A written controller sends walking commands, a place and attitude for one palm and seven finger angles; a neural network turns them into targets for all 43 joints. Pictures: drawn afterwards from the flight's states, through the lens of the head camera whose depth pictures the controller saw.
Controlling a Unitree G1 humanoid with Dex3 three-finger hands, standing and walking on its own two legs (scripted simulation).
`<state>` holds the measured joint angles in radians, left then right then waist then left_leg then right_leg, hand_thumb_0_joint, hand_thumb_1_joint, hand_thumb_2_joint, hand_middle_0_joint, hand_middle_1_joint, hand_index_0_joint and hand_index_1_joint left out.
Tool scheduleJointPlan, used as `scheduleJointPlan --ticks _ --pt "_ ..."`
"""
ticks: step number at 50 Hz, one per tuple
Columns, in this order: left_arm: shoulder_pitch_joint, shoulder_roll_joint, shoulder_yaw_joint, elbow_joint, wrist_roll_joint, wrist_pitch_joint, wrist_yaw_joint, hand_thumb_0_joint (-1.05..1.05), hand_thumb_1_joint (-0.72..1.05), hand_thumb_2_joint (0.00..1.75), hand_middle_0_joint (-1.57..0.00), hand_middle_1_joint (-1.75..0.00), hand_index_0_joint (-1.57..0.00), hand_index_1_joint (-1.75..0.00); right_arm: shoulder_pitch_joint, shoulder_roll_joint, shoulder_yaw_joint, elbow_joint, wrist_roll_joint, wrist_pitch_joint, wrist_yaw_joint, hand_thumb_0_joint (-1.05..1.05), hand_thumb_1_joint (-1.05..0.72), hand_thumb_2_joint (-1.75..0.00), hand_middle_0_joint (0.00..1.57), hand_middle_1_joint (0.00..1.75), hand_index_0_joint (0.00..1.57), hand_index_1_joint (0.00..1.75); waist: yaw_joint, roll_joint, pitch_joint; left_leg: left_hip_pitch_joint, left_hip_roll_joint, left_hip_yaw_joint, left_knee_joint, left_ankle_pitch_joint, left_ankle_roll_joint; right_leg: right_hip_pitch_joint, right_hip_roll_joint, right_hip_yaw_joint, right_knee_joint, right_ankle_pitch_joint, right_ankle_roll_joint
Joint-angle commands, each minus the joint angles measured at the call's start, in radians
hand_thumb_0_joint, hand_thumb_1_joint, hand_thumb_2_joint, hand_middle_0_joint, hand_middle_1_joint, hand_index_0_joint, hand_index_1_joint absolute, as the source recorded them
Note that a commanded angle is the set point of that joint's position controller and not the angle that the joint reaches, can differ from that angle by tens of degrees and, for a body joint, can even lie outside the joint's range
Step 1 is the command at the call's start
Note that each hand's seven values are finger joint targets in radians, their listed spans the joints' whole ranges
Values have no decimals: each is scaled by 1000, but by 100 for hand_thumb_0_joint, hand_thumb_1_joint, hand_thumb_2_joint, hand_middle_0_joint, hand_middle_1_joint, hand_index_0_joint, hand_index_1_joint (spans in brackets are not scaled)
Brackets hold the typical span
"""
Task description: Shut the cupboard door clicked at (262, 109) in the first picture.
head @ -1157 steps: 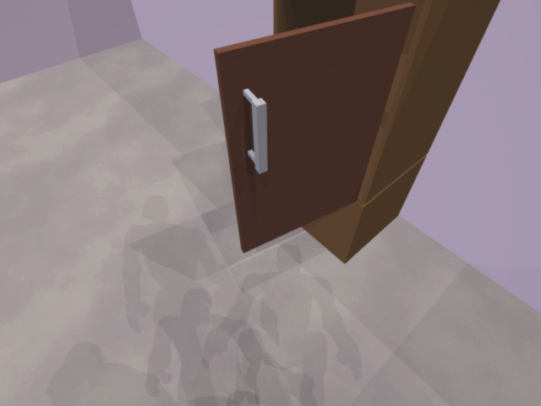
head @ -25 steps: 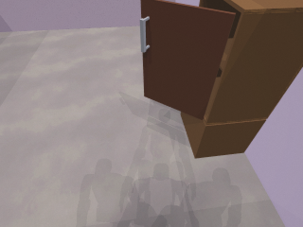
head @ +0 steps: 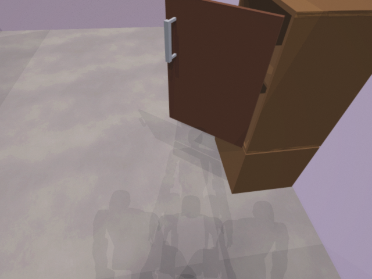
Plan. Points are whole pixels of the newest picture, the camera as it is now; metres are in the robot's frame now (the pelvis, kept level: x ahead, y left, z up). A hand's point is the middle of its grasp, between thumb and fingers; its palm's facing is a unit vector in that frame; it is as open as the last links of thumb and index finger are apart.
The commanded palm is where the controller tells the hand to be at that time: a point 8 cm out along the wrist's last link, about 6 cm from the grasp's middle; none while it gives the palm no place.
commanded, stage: look to check the result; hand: left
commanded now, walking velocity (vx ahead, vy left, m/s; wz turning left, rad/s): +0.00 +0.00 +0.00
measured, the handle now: (171, 40) +0.92 +0.09 +0.09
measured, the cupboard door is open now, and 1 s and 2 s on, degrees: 51 51 51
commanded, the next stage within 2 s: walk to a spot facing it in 0.38 s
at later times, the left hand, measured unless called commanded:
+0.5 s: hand out of the picture -0.02 +0.15 -0.18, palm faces +0.03 -0.99 -0.16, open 7.4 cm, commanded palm none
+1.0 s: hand out of the picture +0.05 +0.24 -0.19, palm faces +0.23 -0.95 -0.22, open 7.4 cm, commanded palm none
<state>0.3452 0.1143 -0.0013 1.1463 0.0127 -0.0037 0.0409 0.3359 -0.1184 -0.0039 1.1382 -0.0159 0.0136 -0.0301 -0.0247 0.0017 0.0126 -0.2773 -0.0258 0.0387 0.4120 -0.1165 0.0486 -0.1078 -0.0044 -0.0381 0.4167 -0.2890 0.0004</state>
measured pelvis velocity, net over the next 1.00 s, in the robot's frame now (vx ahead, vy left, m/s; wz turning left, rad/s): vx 0.01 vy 0.03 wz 0.25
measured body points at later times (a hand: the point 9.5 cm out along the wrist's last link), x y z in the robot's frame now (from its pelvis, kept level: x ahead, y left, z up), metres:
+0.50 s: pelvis +0.02 +0.00 +0.00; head +0.02 +0.00 +0.45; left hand -0.02 +0.20 -0.16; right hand +0.01 -0.22 -0.16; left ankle +0.07 +0.09 -0.74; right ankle -0.04 -0.12 -0.74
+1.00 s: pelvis +0.01 +0.03 -0.01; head +0.06 +0.06 +0.43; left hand +0.04 +0.29 -0.17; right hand +0.10 -0.22 -0.15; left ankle +0.05 +0.09 -0.74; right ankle +0.00 -0.14 -0.66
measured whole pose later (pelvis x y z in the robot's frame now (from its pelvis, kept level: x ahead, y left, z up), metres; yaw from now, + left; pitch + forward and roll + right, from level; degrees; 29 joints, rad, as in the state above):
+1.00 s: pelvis +0.01 +0.03 -0.01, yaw +14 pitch +1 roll -2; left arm 0.14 0.22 0.07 0.95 0.03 0.06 0.03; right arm 0.24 -0.20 -0.05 0.97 -0.04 0.02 -0.02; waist -0.04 -0.01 0.11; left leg -0.38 -0.05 0.02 0.58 -0.22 0.10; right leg -0.44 -0.05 -0.01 1.12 -0.45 0.05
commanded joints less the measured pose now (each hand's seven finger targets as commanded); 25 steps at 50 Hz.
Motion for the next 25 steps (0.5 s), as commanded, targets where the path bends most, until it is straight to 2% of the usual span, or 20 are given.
scheduleJointPlan --ticks 1,5,8,11,13,20,23,25 --pt "103 88 18 5 -3 -4 5 0 90 90 -20 -30 -20 -30 54 -91 -15 -25 4 -10 -12 0 -90 -90 20 30 20 30 13 3 90 67 109 -139 -90 -43 -6 -129 -83 79 -114 -5 -42" --pt "107 88 18 11 -3 -4 5 0 90 90 -20 -30 -20 -30 47 -96 -14 -24 5 -11 -13 0 -90 -90 20 30 20 30 14 5 73 88 114 -139 -88 -19 -3 -117 -83 78 -111 13 -41" --pt "110 97 17 10 -2 -8 6 0 90 90 -20 -30 -20 -30 45 -101 -14 -25 9 -13 -13 0 -90 -90 20 30 20 30 15 -24 65 98 115 -131 -71 27 -1 -105 -85 78 -117 44 -40" --pt "107 90 14 13 -3 -7 7 0 90 90 -20 -30 -20 -30 38 -97 -12 -20 7 -12 -13 0 -90 -90 20 30 20 30 12 -26 83 96 112 -126 -68 26 -3 -111 -90 80 -124 43 -38" --pt "110 99 15 11 -2 -9 7 0 90 90 -20 -30 -20 -30 33 -102 -13 -20 9 -12 -13 0 -90 -90 20 30 20 30 14 -24 77 103 113 -123 -59 57 -3 -104 -90 79 -124 65 -37" --pt "102 94 13 16 -3 -7 6 0 90 90 -20 -30 -20 -30 16 -103 -11 -15 7 -12 -14 0 -90 -90 20 30 20 30 13 7 94 107 113 -123 -69 38 -5 -102 -91 82 -131 54 -38" --pt "103 105 15 15 -2 -9 6 0 90 90 -20 -30 -20 -30 14 -111 -11 -17 9 -15 -14 0 -90 -90 20 30 20 30 16 -2 77 113 115 -123 -62 72 -3 -83 -91 77 -131 80 -37" --pt "98 97 14 16 -2 -7 6 0 90 90 -20 -30 -20 -30 11 -108 -10 -17 7 -15 -15 0 -90 -90 20 30 20 30 16 -1 89 112 116 -123 -69 60 -4 -88 -92 77 -130 72 -36"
